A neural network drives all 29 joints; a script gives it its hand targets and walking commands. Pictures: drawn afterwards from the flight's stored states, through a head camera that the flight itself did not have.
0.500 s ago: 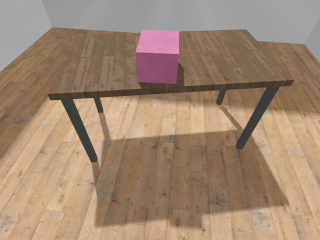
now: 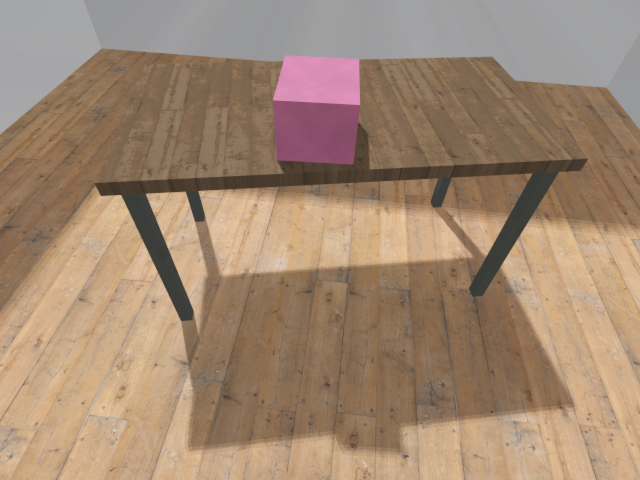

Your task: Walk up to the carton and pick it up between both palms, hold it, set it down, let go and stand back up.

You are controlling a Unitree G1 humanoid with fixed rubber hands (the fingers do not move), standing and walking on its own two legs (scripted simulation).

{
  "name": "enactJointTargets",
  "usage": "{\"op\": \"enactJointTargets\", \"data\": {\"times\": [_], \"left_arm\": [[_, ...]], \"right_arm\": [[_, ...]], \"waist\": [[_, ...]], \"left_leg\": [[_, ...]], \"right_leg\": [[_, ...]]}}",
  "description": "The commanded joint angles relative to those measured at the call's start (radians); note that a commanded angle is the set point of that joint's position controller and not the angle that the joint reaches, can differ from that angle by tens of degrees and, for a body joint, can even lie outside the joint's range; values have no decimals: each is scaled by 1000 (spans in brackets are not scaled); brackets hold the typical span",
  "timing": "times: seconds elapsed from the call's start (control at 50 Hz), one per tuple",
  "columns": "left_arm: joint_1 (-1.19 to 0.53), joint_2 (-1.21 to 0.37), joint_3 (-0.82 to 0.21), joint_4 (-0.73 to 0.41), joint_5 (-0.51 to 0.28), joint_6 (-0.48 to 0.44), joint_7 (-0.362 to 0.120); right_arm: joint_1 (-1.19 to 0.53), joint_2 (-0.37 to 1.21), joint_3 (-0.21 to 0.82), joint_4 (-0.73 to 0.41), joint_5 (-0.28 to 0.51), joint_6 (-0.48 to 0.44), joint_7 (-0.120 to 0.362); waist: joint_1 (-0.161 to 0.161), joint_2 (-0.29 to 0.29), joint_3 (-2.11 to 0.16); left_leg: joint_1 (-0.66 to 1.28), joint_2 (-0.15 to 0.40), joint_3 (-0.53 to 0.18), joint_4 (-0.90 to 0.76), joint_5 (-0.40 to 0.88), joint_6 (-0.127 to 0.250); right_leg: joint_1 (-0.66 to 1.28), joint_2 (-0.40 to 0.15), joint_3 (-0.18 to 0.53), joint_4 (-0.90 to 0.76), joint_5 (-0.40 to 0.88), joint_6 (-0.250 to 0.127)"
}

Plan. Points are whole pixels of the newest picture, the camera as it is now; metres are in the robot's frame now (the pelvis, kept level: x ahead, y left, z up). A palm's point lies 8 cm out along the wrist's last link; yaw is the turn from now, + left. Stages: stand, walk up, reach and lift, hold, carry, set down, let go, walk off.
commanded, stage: stand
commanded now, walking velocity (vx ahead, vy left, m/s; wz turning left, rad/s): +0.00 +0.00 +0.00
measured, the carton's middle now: (318, 108) +0.93 +0.00 -0.03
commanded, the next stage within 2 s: walk up in 0.62 s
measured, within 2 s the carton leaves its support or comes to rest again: neither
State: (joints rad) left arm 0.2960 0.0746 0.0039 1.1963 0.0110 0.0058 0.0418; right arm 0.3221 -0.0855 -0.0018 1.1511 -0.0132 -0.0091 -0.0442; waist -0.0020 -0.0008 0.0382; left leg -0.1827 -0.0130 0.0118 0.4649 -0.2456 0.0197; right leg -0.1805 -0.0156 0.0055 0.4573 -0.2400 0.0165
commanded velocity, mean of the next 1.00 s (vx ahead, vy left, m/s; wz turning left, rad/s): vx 0.00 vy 0.00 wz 0.00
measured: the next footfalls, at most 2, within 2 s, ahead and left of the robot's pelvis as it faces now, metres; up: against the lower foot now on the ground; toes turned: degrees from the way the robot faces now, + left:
right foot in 1.18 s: +0.22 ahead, -0.17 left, +0.00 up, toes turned -11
left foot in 1.76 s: +0.49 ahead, -0.02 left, +0.00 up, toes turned +9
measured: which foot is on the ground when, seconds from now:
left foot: down 0.00-1.00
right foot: down 0.00-0.88, up 0.90-1.00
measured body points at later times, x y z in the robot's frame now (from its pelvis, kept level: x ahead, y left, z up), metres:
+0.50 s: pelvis +0.01 +0.01 +0.00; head +0.01 +0.01 +0.45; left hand -0.02 +0.20 -0.17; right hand -0.02 -0.19 -0.16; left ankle +0.01 +0.11 -0.74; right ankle +0.01 -0.13 -0.74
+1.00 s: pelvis +0.05 +0.00 +0.00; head +0.03 +0.00 +0.45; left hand +0.04 +0.21 -0.16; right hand +0.00 -0.21 -0.16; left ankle +0.00 +0.11 -0.74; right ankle +0.03 -0.11 -0.71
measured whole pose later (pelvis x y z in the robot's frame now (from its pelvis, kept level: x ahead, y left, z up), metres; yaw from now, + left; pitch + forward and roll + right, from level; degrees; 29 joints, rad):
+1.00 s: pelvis +0.05 +0.00 +0.00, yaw -4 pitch -2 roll +1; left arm 0.38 0.13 0.03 1.08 0.05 0.00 -0.01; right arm 0.42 -0.08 -0.05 1.01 -0.04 -0.05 -0.04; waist -0.03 -0.02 -0.02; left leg -0.09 0.00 0.08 0.43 -0.32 0.03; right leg -0.34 -0.03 -0.05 0.84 -0.51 0.00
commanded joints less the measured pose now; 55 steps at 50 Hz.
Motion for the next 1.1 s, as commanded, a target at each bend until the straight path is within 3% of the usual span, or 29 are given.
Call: {"op": "enactJointTargets", "data": {"times": [0.0, 0.02, 0.06, 0.1, 0.18, 0.22, 0.28, 0.42, 0.46, 0.48, 0.56, 0.62, 0.66, 0.72, 0.78, 0.8, 0.82, 0.84, 0.86, 0.88, 0.9, 0.94, 0.98, 1.06, 1.08], "left_arm": [[97, 73, 12, -12, -1, -5, 4], [101, 54, 9, -12, -1, -6, -1], [111, 53, 4, -7, -1, -8, 2], [84, 70, 5, -16, -2, -11, 1], [102, 69, 10, -16, -3, -18, 5], [99, 67, 8, -12, 0, -10, 5], [112, 64, 9, -13, -4, -11, 6], [112, 82, 11, -11, -3, -13, 4], [127, 70, 11, -7, -4, -12, 4], [123, 55, 6, -2, -2, -10, 7], [100, 56, 7, -12, 1, -13, 7], [103, 64, 8, -13, -2, -14, 4], [94, 79, 10, -12, 0, -16, 5], [100, 70, 7, -7, -4, -19, 4], [93, 81, 12, -9, 0, -21, 7], [118, 131, 33, -119, 11, -34, -18], [56, 120, 36, -159, 21, -35, -31], [0, 116, 33, -190, 36, -32, -38], [-31, 99, 31, -215, 42, -29, -44], [-54, 87, 26, -238, 45, -30, -49], [-50, 74, 28, -259, 42, -34, -53], [-79, 93, 39, -301, 43, -48, -65], [-64, 78, 37, -334, 33, -58, -76], [73, 75, 38, -368, 21, -66, -79], [140, 82, 46, -364, 19, -65, -76]], "right_arm": [[90, -61, -5, -17, 1, -3, -1], [85, -52, 0, -19, -1, -5, -2], [97, -67, -6, -17, 4, -6, -2], [86, -88, -12, -23, 2, -5, -2], [88, -73, -10, -17, 2, -12, -2], [93, -81, -13, -14, 3, -14, 1], [104, -58, -3, -6, 3, -15, 0], [88, -79, -10, -18, 0, -17, 0], [86, -77, -9, -21, -1, -19, 1], [83, -69, -12, -22, 2, -17, 1], [101, -81, -13, -11, 3, -17, 0], [87, -64, -11, -15, 3, -15, -2], [82, -77, -12, -19, 1, -16, 1], [102, -86, -17, -14, 4, -17, -1], [81, -74, -15, -16, 3, -21, -2], [161, -123, -58, -135, -12, -38, 17], [184, -174, -83, -140, -19, -42, 20], [221, -185, -92, -146, -21, -41, 12], [240, -174, -92, -146, -25, -41, 2], [253, -160, -88, -148, -28, -43, -4], [250, -152, -84, -152, -32, -46, -7], [227, -142, -84, -165, -32, -49, 0], [216, -128, -78, -182, -32, -56, 5], [129, -186, -92, -227, -34, -63, 25], [100, -192, -92, -231, -33, -58, 30]], "waist": [[1, 15, 110], [9, 30, 99], [0, -18, 82], [-5, -27, 68], [-2, -1, 40], [-7, -25, 64], [-1, 22, 58], [2, -10, 73], [7, 12, 69], [3, -10, 104], [-7, 9, 73], [0, -26, 75], [-5, 8, 66], [-12, -32, 51], [-8, -23, 46], [-21, 43, -92], [-41, 105, -28], [-72, 151, 49], [-83, 137, 92], [-91, 117, 138], [-81, 139, 159], [-73, 140, 202], [-57, 116, 214], [28, 151, 177], [71, 122, 159]], "left_leg": [[-97, 84, -98, -149, -9, 27], [-87, 85, -92, -140, 10, 30], [-75, 91, -98, -136, 10, 33], [-56, 89, -96, -136, 15, 36], [-57, 83, -89, -124, 68, 32], [-63, 86, -90, -127, 55, 30], [-83, 95, -104, -150, 26, 31], [-52, 83, -91, -133, 93, 34], [-54, 90, -99, -140, 69, 40], [-56, 83, -92, -131, 94, 35], [-64, 88, -94, -139, 72, 36], [-24, 88, -87, -128, 108, 38], [-18, 88, -89, -130, 113, 38], [3, 91, -90, -126, 126, 41], [-3, 89, -86, -118, 168, 43], [134, 115, -153, -143, -318, 77], [195, 216, -325, -245, -526, 134], [214, 327, -454, -328, -588, 176], [200, 394, -488, -359, -556, 204], [179, 410, -482, -372, -504, 209], [153, 406, -469, -372, -480, 216], [85, 352, -393, -377, -405, 196], [51, 330, -338, -361, -340, 188], [-122, 291, -190, -300, -269, 161], [-234, 271, -145, -267, -310, 141]], "right_leg": [[-52, -57, 50, -88, 38, -31], [-47, -61, 50, -86, 51, -29], [-46, -57, 49, -91, 43, -30], [-61, -56, 55, -95, 48, -28], [-18, -65, 56, -86, 85, -28], [-35, -57, 55, -93, 67, -28], [-9, -60, 47, -72, 92, -32], [-35, -67, 51, -89, 82, -31], [-22, -64, 45, -87, 86, -25], [-49, -63, 47, -87, 82, -25], [-8, -66, 43, -82, 95, -22], [-49, -66, 43, -90, 95, -21], [-46, -68, 48, -89, 103, -26], [-43, -68, 48, -90, 114, -24], [-29, -73, 50, -85, 138, -23], [-70, -2, -14, 60, -276, -50], [-261, 37, -62, 189, -306, -40], [-429, 32, -85, 326, -346, -28], [-511, -12, -55, 405, -346, -22], [-548, -39, -28, 424, -327, -23], [-557, -59, -15, 449, -316, -24], [-526, -89, -10, 417, -259, -17], [-494, -93, -21, 374, -213, -15], [-219, -82, -86, 250, -74, -34], [-73, -69, -100, 226, -1, -41]]}}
